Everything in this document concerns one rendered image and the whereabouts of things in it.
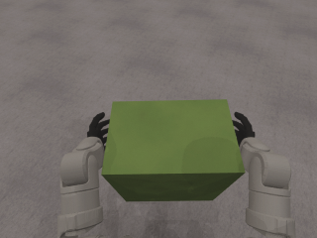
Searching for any robot left forearm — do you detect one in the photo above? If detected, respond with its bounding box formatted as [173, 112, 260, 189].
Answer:
[56, 136, 105, 238]

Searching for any robot right hand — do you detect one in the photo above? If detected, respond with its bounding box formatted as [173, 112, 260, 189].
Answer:
[232, 112, 256, 147]

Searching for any robot right forearm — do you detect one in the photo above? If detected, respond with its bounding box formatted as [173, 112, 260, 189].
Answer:
[239, 137, 296, 238]

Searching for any carton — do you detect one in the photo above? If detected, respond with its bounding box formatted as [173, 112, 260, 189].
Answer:
[101, 99, 246, 202]

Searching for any robot left hand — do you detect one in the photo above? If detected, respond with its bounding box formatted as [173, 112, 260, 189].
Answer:
[87, 112, 110, 151]

